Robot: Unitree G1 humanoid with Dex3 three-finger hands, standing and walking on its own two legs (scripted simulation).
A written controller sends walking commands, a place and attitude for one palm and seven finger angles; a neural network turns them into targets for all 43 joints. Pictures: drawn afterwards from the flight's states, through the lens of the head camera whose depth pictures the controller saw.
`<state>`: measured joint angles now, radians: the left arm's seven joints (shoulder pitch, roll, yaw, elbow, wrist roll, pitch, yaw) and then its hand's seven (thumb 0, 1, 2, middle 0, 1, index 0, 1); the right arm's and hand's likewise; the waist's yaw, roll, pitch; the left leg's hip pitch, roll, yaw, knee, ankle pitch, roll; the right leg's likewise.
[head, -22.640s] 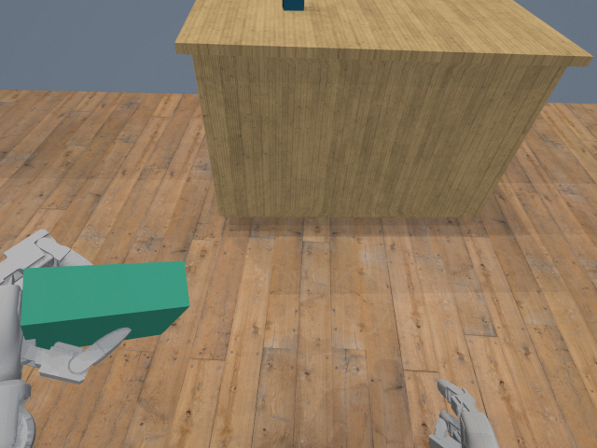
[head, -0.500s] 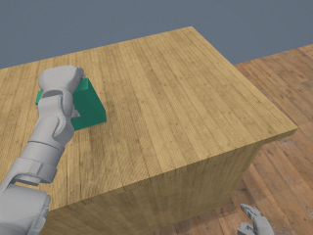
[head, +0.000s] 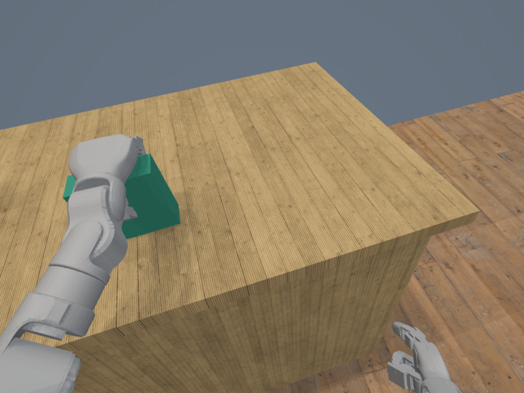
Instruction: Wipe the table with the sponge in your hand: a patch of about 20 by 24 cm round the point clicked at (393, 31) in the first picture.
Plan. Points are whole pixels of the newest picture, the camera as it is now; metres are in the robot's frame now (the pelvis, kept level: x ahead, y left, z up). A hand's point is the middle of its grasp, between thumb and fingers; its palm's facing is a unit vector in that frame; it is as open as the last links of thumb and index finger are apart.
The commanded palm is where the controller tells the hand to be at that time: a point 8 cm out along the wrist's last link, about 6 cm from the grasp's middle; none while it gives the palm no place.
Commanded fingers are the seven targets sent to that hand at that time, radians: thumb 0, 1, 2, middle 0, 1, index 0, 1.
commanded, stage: wipe back along the middle lane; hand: left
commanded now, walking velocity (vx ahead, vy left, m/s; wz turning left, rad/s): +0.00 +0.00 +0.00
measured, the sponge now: (134, 209) +0.36 +0.26 +0.10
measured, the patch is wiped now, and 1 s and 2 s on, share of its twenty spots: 0.55 0.70 0.75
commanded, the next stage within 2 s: slide across to the third lane in 0.92 s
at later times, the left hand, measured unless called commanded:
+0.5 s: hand (123, 204) +0.33 +0.24 +0.16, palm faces +0.13 -0.04 -0.99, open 9.4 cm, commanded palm +0.28 +0.23 +0.19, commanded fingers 0.00 0.10 1.30 -1.20 -1.60 -1.20 -1.60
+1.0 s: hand (125, 228) +0.28 +0.22 +0.16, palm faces +0.22 -0.13 -0.97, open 9.2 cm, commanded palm +0.24 +0.21 +0.19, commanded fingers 0.00 0.10 1.30 -1.20 -1.60 -1.20 -1.60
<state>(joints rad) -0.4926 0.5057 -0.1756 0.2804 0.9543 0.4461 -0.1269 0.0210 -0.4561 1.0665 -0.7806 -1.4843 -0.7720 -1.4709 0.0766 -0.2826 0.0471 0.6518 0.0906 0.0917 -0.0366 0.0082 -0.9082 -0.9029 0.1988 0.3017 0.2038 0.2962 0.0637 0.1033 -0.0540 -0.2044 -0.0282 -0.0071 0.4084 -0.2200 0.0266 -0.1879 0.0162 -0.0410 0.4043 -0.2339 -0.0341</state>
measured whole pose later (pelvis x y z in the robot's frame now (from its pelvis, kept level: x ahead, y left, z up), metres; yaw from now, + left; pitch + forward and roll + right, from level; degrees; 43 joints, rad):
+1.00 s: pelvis +0.00 -0.01 -0.01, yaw -1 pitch -1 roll +0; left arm -0.08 0.44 -0.18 -0.28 0.93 0.59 -0.06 0.04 -0.40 1.07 -0.64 -1.52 -0.78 -1.40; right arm 0.01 -0.26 0.07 0.60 0.09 0.13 0.01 0.01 -0.91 -0.90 0.20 0.30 0.20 0.30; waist 0.11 0.12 -0.06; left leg -0.20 -0.02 0.01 0.48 -0.27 0.02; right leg -0.19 0.03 -0.03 0.48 -0.28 -0.04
